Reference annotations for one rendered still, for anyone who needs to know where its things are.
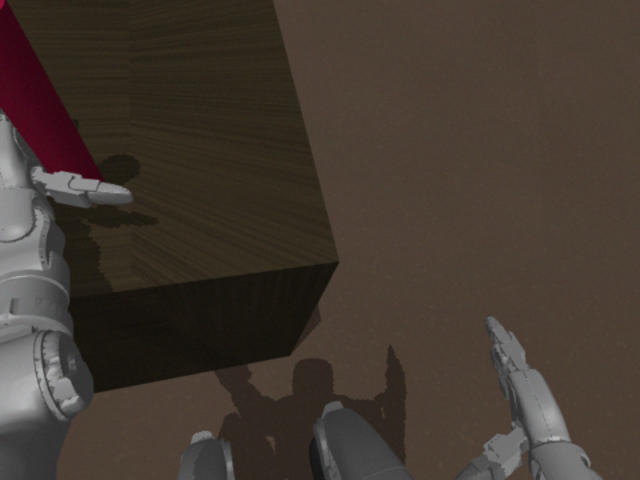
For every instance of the left robot arm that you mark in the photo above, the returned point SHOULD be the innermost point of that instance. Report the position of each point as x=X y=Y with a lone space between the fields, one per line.
x=44 y=382

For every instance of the right robot arm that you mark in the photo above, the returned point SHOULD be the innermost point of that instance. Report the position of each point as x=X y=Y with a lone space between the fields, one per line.
x=558 y=460

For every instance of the right robot hand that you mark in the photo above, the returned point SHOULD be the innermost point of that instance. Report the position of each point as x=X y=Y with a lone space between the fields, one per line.
x=535 y=413

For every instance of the left robot hand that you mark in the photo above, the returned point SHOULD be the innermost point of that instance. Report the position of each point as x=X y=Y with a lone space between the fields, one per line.
x=21 y=168

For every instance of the can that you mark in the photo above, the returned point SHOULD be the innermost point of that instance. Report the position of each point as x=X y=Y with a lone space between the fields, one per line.
x=30 y=101

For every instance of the right robot foot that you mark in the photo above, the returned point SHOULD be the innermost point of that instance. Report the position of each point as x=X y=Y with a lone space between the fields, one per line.
x=315 y=461

